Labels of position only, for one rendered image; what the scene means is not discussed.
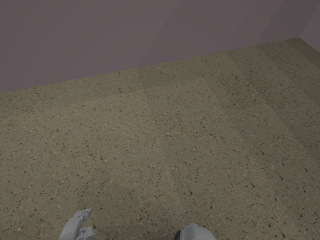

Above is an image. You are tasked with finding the right robot shin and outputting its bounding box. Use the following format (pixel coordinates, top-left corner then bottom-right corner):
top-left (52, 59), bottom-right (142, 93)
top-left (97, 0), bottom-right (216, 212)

top-left (185, 223), bottom-right (198, 229)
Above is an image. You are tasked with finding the robot left hand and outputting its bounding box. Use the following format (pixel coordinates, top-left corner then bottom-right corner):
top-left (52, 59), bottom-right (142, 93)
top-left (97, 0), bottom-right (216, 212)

top-left (59, 208), bottom-right (96, 240)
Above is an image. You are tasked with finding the robot right thigh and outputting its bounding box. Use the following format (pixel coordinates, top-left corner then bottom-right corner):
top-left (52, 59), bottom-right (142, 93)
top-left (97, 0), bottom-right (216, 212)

top-left (180, 225), bottom-right (217, 240)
